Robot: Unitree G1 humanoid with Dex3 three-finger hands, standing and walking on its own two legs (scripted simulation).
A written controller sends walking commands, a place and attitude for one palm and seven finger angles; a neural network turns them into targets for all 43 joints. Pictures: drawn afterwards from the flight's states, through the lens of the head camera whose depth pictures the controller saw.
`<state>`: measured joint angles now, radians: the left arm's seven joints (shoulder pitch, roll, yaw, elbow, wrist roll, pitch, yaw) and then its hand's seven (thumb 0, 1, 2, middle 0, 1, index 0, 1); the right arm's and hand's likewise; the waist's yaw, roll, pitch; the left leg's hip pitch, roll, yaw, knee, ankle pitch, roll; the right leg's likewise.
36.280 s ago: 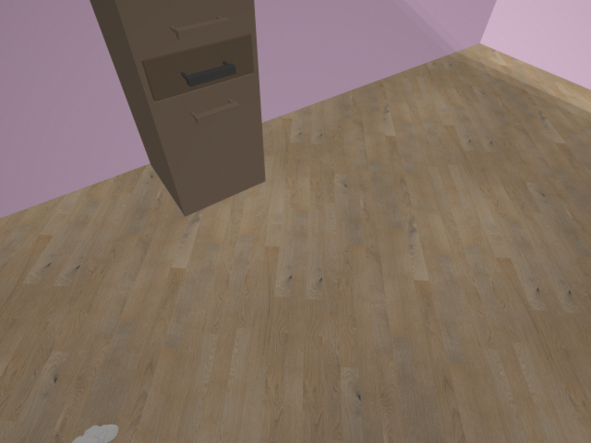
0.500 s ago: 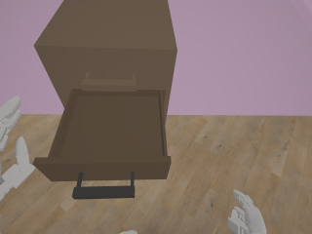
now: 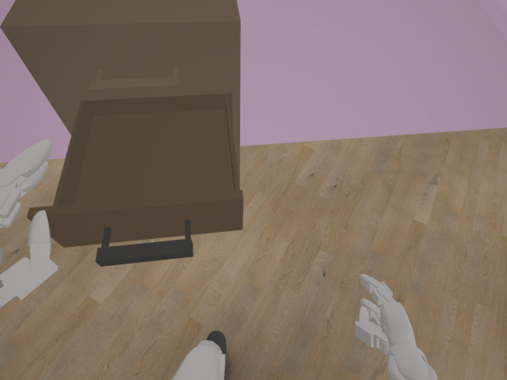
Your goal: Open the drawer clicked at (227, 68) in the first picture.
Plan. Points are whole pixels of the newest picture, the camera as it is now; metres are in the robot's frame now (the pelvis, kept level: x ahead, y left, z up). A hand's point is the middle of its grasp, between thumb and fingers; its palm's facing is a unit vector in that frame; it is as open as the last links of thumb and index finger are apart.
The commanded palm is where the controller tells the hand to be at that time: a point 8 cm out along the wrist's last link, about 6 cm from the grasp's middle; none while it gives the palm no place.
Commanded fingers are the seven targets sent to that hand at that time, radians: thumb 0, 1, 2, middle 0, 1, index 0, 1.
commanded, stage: step back with the hand held close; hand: left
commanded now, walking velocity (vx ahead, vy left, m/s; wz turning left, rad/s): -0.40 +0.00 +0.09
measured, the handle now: (147, 240) +0.36 +0.23 -0.11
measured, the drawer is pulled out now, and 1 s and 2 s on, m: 0.30 0.30 0.30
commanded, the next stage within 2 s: stop stepping back and stand still in 0.06 s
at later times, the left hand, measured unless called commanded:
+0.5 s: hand out of the picture +0.06 +0.19 +0.19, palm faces +0.37 -0.77 -0.52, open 7.4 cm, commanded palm +0.00 +0.23 +0.19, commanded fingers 0.00 0.90 0.90 -0.20 -0.30 -0.20 -0.30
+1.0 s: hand out of the picture +0.02 +0.20 +0.17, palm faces +0.45 -0.79 -0.42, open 7.4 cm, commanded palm -0.05 +0.24 +0.19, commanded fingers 0.00 0.90 0.90 -0.20 -0.30 -0.20 -0.30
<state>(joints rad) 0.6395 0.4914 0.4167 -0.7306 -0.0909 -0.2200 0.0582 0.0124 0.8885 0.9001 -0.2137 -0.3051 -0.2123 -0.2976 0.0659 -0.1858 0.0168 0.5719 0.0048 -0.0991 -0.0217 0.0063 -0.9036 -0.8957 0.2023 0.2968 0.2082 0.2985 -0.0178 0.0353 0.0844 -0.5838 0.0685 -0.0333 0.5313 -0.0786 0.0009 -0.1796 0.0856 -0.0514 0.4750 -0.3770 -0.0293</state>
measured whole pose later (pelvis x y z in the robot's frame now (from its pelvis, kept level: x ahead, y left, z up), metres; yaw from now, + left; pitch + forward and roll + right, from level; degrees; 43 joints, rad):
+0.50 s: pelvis -0.11 -0.05 +0.00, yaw +4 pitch +0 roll +0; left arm 0.68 0.44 0.42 -0.69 -0.05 -0.20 0.14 0.01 0.89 0.90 -0.22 -0.31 -0.22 -0.30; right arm 0.20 -0.18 0.01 0.59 0.03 -0.06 -0.04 0.01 -0.90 -0.90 0.20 0.30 0.21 0.30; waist -0.02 -0.01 0.05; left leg -0.46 -0.01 0.00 0.88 -0.40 0.02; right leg -0.33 -0.01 -0.10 0.59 -0.25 -0.04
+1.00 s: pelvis -0.14 -0.06 +0.01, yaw +7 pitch -1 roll +0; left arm 0.64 0.35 0.34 -0.59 -0.02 -0.21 0.15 0.01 0.89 0.90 -0.21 -0.31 -0.21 -0.30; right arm 0.25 -0.20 -0.01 0.61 0.00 -0.08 -0.05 0.01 -0.91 -0.90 0.20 0.30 0.20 0.30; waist -0.02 -0.03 0.01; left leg -0.27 0.02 0.04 0.56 -0.35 0.05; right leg -0.31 0.00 -0.10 0.54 -0.24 -0.05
